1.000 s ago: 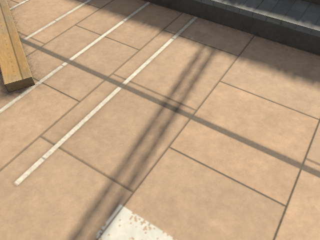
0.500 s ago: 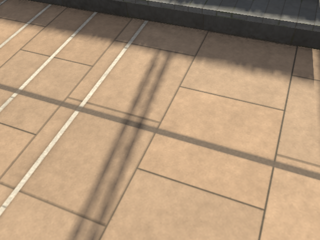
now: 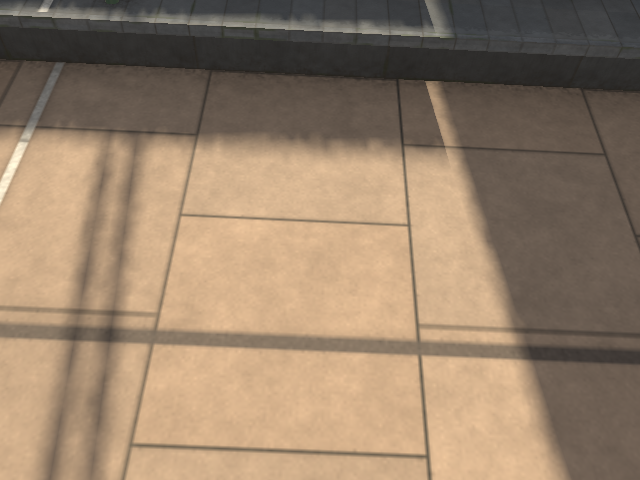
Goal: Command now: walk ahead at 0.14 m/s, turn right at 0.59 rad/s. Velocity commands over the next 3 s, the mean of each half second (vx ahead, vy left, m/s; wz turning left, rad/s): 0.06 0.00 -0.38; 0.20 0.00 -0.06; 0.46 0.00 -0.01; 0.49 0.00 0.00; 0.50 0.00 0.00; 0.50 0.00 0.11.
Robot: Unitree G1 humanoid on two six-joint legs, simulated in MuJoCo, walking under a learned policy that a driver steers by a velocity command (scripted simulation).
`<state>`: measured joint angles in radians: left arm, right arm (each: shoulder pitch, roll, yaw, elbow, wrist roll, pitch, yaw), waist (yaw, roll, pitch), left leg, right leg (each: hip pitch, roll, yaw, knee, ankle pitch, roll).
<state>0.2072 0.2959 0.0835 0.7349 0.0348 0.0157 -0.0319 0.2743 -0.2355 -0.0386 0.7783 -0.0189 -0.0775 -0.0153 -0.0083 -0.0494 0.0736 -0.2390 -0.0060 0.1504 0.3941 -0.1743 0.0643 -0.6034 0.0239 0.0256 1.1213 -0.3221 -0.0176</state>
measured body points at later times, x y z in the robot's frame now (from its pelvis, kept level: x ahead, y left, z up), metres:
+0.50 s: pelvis +0.07 -0.02 +0.00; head +0.09 -0.04 +0.45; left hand +0.24 +0.19 -0.11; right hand +0.11 -0.29 -0.14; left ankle +0.08 +0.11 -0.71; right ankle +0.11 -0.11 -0.74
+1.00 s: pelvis +0.14 -0.04 +0.00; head +0.14 -0.05 +0.45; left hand +0.22 +0.22 -0.13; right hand +0.14 -0.30 -0.14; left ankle +0.11 +0.09 -0.70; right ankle +0.08 -0.11 -0.74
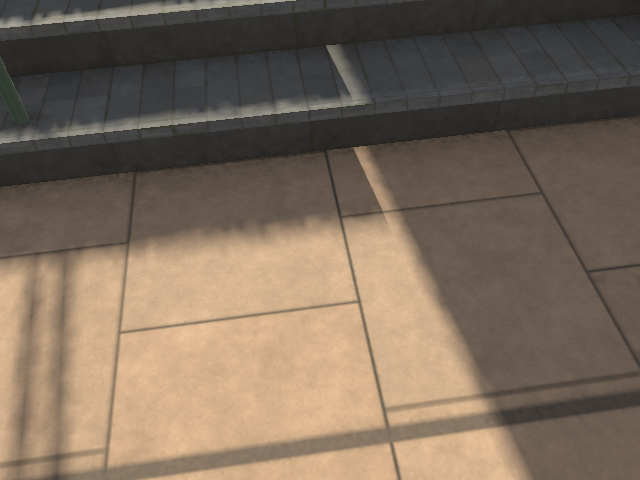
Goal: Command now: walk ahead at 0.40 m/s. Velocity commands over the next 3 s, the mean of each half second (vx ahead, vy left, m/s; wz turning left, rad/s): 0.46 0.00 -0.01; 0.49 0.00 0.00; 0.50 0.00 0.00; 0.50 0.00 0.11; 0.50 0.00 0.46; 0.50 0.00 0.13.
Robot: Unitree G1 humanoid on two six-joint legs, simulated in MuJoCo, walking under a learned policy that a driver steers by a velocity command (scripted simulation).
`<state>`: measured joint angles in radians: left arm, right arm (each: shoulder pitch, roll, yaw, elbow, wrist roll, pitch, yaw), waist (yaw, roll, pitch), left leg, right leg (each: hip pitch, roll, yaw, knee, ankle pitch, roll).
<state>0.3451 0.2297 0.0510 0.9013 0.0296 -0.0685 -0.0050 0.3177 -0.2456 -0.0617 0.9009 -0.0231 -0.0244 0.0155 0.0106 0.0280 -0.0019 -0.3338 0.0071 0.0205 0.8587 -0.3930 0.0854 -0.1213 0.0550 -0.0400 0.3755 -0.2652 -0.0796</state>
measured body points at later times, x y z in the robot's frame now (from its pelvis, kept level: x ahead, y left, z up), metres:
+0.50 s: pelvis +0.25 +0.06 -0.01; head +0.27 +0.07 +0.44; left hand +0.28 +0.31 -0.16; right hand +0.32 -0.20 -0.14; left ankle +0.30 +0.12 -0.74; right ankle +0.18 -0.07 -0.65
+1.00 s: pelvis +0.54 +0.02 -0.02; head +0.57 +0.02 +0.43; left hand +0.68 +0.27 -0.14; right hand +0.49 -0.21 -0.17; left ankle +0.36 +0.13 -0.65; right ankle +0.61 -0.04 -0.74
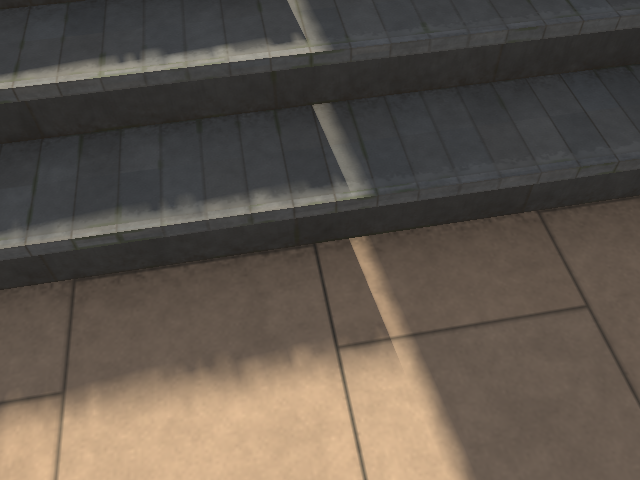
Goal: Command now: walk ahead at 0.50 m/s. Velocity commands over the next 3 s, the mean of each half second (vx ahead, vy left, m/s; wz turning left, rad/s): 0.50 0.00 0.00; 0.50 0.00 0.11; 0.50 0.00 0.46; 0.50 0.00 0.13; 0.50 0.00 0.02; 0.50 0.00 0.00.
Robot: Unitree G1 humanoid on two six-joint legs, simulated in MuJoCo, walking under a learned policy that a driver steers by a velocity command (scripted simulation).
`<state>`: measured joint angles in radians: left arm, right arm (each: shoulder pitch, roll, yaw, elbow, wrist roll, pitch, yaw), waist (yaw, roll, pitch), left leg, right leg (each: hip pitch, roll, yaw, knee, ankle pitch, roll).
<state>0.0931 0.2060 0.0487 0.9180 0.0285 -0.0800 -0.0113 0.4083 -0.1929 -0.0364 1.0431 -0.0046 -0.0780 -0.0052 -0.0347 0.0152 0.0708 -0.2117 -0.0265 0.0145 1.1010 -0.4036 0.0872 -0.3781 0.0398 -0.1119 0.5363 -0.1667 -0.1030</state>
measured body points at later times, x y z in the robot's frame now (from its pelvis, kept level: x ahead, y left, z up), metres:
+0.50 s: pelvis +0.28 +0.04 +0.00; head +0.31 +0.05 +0.44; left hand +0.20 +0.27 -0.16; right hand +0.46 -0.19 -0.11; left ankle +0.38 +0.11 -0.73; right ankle +0.09 -0.06 -0.69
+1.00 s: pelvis +0.55 +0.03 +0.00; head +0.58 +0.02 +0.45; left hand +0.75 +0.25 -0.11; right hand +0.46 -0.21 -0.15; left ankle +0.38 +0.11 -0.72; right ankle +0.67 -0.06 -0.73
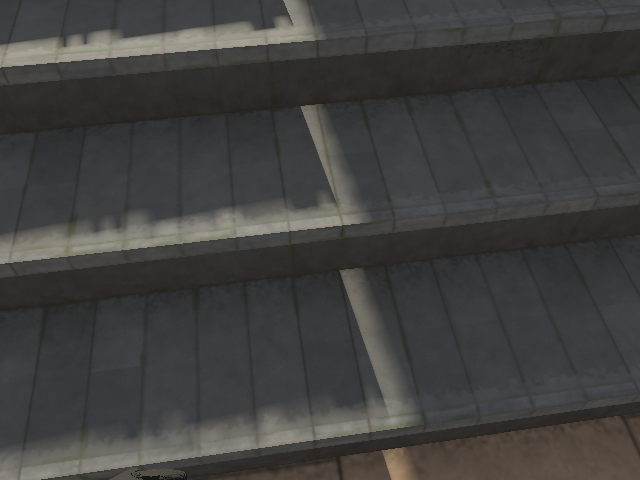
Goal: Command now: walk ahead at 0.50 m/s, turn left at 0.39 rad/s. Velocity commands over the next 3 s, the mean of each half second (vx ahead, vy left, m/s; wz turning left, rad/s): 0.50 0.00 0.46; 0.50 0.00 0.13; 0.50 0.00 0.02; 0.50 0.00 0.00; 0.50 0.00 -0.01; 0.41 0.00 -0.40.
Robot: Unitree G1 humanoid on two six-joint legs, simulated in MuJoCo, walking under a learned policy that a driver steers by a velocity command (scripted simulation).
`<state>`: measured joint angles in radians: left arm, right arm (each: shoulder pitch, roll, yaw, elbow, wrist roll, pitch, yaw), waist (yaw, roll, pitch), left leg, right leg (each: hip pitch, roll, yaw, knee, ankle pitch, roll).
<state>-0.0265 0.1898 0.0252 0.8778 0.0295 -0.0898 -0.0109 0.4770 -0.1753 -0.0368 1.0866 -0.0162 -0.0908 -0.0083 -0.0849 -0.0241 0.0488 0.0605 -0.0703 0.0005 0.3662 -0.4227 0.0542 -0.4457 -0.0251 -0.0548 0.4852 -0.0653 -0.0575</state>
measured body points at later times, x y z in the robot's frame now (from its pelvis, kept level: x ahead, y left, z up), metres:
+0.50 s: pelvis +0.21 +0.03 +0.00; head +0.22 +0.04 +0.45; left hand +0.15 +0.27 -0.15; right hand +0.43 -0.15 -0.11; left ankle +0.25 +0.11 -0.73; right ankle +0.13 -0.10 -0.71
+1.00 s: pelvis +0.42 +0.06 +0.04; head +0.46 +0.08 +0.48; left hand +0.64 +0.27 -0.03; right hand +0.38 -0.18 -0.10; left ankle +0.25 +0.11 -0.71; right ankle +0.57 +0.02 -0.55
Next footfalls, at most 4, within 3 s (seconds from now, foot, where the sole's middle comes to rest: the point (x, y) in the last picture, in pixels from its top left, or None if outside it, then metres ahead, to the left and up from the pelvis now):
0.48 left None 0.28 0.12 -0.76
1.00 right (296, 369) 0.61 0.03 -0.58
1.56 left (149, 192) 0.93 0.29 -0.40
2.10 right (181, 12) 1.27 0.22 -0.23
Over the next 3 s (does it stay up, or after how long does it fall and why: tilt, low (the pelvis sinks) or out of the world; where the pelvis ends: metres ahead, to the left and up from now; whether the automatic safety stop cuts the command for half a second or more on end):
stays up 1.59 0.41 0.73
